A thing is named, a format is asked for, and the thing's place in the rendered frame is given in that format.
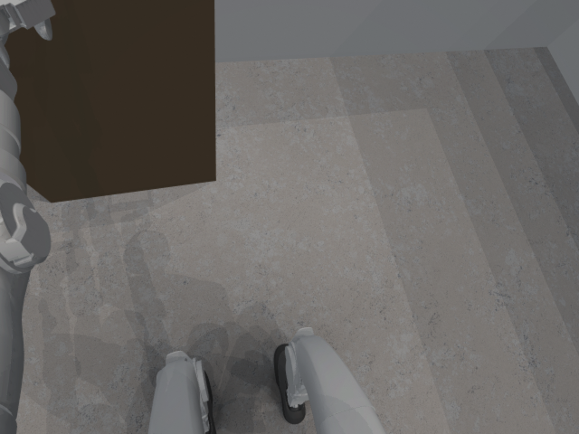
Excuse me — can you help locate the right robot foot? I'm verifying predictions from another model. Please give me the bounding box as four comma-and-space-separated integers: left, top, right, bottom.
274, 344, 306, 424

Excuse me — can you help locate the robot right shin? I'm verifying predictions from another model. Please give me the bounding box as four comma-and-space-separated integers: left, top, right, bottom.
286, 327, 326, 407

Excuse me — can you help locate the cabinet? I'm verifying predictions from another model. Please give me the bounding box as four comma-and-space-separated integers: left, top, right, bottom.
5, 0, 216, 203

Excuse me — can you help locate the robot left hand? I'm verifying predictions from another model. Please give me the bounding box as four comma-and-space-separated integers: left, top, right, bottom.
0, 0, 56, 46

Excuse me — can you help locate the robot left forearm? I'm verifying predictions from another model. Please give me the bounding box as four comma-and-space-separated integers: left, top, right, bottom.
0, 40, 27, 196

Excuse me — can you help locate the robot left upper arm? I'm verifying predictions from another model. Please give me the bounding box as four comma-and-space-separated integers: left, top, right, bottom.
0, 179, 51, 434

